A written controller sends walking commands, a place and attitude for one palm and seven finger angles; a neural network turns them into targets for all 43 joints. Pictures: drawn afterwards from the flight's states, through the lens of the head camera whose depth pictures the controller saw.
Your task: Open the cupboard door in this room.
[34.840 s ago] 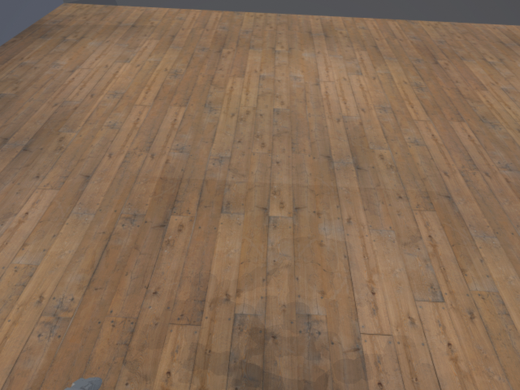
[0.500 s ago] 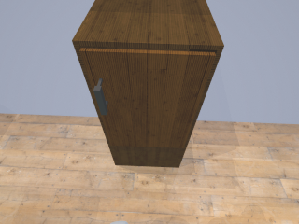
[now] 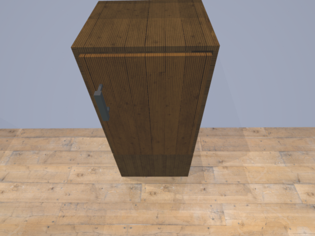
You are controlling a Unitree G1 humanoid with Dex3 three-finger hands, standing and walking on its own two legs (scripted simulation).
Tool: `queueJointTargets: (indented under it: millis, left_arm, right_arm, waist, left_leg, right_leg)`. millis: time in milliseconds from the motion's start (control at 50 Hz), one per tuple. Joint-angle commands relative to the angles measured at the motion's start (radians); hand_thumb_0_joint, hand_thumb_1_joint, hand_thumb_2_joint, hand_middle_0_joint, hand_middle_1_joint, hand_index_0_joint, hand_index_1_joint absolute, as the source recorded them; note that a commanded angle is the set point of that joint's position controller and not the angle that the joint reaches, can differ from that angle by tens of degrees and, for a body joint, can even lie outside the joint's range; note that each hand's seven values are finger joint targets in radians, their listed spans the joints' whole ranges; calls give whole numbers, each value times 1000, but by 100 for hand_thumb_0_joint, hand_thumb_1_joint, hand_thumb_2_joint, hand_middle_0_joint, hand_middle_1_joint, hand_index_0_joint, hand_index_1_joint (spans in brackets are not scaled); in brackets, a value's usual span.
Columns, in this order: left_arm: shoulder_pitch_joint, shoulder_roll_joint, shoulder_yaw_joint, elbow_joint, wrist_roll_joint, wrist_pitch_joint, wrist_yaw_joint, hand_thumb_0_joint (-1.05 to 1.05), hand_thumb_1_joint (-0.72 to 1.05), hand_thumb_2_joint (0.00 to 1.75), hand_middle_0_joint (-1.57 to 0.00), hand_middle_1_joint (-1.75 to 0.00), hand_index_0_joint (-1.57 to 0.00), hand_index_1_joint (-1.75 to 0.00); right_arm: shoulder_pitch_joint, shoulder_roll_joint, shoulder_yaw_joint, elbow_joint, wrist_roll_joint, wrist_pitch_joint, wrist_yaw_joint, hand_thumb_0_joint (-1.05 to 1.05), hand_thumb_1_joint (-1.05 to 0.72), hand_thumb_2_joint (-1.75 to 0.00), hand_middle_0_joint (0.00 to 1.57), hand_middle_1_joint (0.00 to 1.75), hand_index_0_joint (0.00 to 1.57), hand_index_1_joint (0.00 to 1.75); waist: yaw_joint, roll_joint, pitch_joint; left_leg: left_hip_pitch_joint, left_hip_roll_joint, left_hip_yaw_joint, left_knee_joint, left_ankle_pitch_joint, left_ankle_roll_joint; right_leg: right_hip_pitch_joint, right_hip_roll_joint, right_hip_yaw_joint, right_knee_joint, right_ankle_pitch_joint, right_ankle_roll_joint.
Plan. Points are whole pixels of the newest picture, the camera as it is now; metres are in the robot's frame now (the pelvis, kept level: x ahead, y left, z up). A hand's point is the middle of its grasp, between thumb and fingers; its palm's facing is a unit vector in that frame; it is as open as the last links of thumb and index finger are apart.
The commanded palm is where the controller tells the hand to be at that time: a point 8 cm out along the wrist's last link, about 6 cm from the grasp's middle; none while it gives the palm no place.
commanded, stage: come to a stop and stand still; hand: left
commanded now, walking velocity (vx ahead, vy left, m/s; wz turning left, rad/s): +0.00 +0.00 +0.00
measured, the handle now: (103, 102) +0.54 +0.23 -0.01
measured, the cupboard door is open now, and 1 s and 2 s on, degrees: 0 0 0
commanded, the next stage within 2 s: look again from close up in 0.24 s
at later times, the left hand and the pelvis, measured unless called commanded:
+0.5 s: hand out of the picture -0.02 +0.15 -0.18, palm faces +0.02 -0.99 -0.15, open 7.4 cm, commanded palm none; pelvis +0.00 +0.00 +0.00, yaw +1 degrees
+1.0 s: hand out of the picture +0.06 +0.21 -0.12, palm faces +0.24 -0.95 -0.18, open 7.4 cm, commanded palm +0.09 +0.26 -0.06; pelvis -0.02 +0.02 -0.01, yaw +2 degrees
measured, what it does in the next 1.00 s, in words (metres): stands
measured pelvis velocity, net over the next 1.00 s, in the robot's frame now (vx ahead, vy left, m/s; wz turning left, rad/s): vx -0.02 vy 0.02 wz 0.03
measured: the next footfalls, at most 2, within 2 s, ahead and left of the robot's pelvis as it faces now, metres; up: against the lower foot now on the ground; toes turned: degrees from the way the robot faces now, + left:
none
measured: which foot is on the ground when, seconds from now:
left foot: down 0.00-1.00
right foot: down 0.00-1.00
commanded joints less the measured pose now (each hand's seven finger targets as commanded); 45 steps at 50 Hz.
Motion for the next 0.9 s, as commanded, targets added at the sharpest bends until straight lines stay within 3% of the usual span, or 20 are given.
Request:
queueJointTargets:
  millis: [0, 40, 80, 120, 220, 300, 320, 340, 360, 380, 420, 440, 480, 520, 640, 720, 860, 880]
  left_arm:
    - [-2, 130, 16, -42, -12, -33, 5, 0, 90, 90, -20, -30, -20, -30]
    - [27, 112, 11, -24, -12, -28, 4, 0, 90, 90, -20, -30, -20, -30]
    - [43, 108, 10, -3, -12, -18, 3, 0, 90, 90, -20, -30, -20, -30]
    - [74, 106, 11, 18, -13, -17, 1, 0, 90, 90, -20, -30, -20, -30]
    - [116, 85, 8, 47, -17, -24, 2, 0, 90, 90, -20, -30, -20, -30]
    - [139, 63, 7, 61, -18, -26, 4, 0, 90, 90, -20, -30, -20, -30]
    - [208, 82, -14, 69, 5, -61, 36, 0, 90, 90, -20, -30, -20, -30]
    - [148, 116, -6, 46, 6, -76, 35, 0, 90, 90, -20, -30, -20, -30]
    - [131, 107, -5, 25, -4, -82, 32, 0, 90, 90, -20, -30, -20, -30]
    - [130, 91, -4, 19, -11, -83, 31, 0, 90, 90, -20, -30, -20, -30]
    - [148, 76, -4, 13, -16, -68, 29, 0, 90, 90, -20, -30, -20, -30]
    - [148, 66, -3, 11, -10, -57, 28, 0, 90, 90, -20, -30, -20, -30]
    - [174, 61, -2, 6, -8, -45, 23, 0, 90, 90, -20, -30, -20, -30]
    - [179, 56, -1, -4, -6, -41, 20, 0, 90, 90, -20, -30, -20, -30]
    - [195, 62, 1, -30, -1, -38, 17, 0, 90, 90, -20, -30, -20, -30]
    - [205, 74, 1, -33, -2, -41, 13, 0, 90, 90, -20, -30, -20, -30]
    - [205, 109, 2, -33, 1, -40, 6, 0, 90, 90, -20, -30, -20, -30]
    - [231, 99, -13, -6, 10, -43, 38, 0, 90, 90, -20, -30, -20, -30]
  right_arm:
    - [99, -50, 6, 8, -9, -22, -1, 0, -90, -90, 20, 30, 20, 30]
    - [106, -68, 10, 31, -7, -25, -3, 0, -90, -90, 20, 30, 20, 30]
    - [107, -71, 14, 50, -8, -19, -3, 0, -90, -90, 20, 30, 20, 30]
    - [127, -68, 18, 65, -9, -19, -5, 0, -90, -90, 20, 30, 20, 30]
    - [185, -49, 24, 98, -10, -23, -10, 0, -90, -90, 20, 30, 20, 30]
    - [219, -34, 27, 115, -9, -28, -15, 0, -90, -90, 20, 30, 20, 30]
    - [76, -67, 33, 36, -10, -53, -2, 0, -90, -90, 20, 30, 20, 30]
    - [149, -36, 38, -6, -7, -56, 2, 0, -90, -90, 20, 30, 20, 30]
    - [225, -8, 43, 16, -10, -62, 1, 0, -90, -90, 20, 30, 20, 30]
    - [242, -22, 44, 18, -9, -70, -2, 0, -90, -90, 20, 30, 20, 30]
    - [225, -42, 41, 13, -5, -68, -9, 0, -90, -90, 20, 30, 20, 30]
    - [223, -46, 41, 11, -8, -68, -10, 0, -90, -90, 20, 30, 20, 30]
    - [208, -54, 35, -7, -9, -58, -11, 0, -90, -90, 20, 30, 20, 30]
    - [198, -59, 29, -21, -11, -53, -10, 0, -90, -90, 20, 30, 20, 30]
    - [184, -78, 23, -28, -11, -55, -7, 0, -90, -90, 20, 30, 20, 30]
    - [160, -99, 21, -35, -9, -60, -6, 0, -90, -90, 20, 30, 20, 30]
    - [128, -138, 16, -38, -7, -62, -4, 0, -90, -90, 20, 30, 20, 30]
    - [47, -138, 24, -90, -4, -52, -6, 0, -90, -90, 20, 30, 20, 30]
  waist:
    - [-29, -134, -21]
    - [-17, -77, -8]
    - [-13, -25, 83]
    - [-4, -11, 106]
    - [-4, -26, 76]
    - [-4, -7, 60]
    - [55, -55, 141]
    - [-40, -52, 76]
    - [-42, -89, -61]
    - [-32, -108, -127]
    - [-14, -43, -85]
    - [-11, 41, -1]
    - [0, 24, 69]
    - [-1, -18, 78]
    - [6, -1, 42]
    - [13, -17, 25]
    - [12, 21, 15]
    - [39, 48, 113]
  left_leg:
    - [157, 56, -88, -63, 76, -8]
    - [159, 84, -110, -109, 52, -1]
    - [109, 82, -134, -150, -60, 0]
    - [72, 80, -147, -178, -100, 4]
    - [96, 72, -125, -150, -43, 1]
    - [88, 78, -133, -162, -32, 3]
    - [-23, 56, -102, 74, -15, -23]
    - [23, 62, -107, 63, -6, -23]
    - [72, 47, -102, 36, 15, 0]
    - [91, 47, -116, 16, 121, 11]
    - [85, 64, -134, 5, 141, 27]
    - [42, 74, -156, -18, 132, 37]
    - [-42, 80, -196, -66, -9, 50]
    - [-59, 68, -199, -80, -92, 48]
    - [-47, 89, -249, -151, -145, 61]
    - [-31, 89, -248, -167, -133, 61]
    - [-7, 92, -246, -200, -166, 55]
    - [-23, 56, -114, -23, -76, 9]
  right_leg:
    - [-141, -152, 148, -191, 137, -64]
    - [-135, -109, 119, -206, -1, -31]
    - [-188, -96, 121, -238, -146, -26]
    - [-171, -85, 120, -242, -155, -23]
    - [-151, -94, 122, -253, -131, -33]
    - [-118, -82, 106, -228, -67, -33]
    - [-148, -132, 190, -257, 228, -23]
    - [-113, -219, 187, -237, 406, -60]
    - [-19, -176, 128, -151, 420, -73]
    - [37, -137, 92, -101, 460, -68]
    - [-13, -102, 86, -95, 253, -63]
    - [-52, -78, 68, -87, 143, -61]
    - [-92, -52, 60, -95, 0, -57]
    - [-117, -55, 71, -99, -52, -59]
    - [-92, -44, 38, -69, -22, -42]
    - [-72, -51, 44, -87, 14, -37]
    - [-69, -56, 45, -110, 14, -31]
    - [-124, -71, 71, -165, 60, -41]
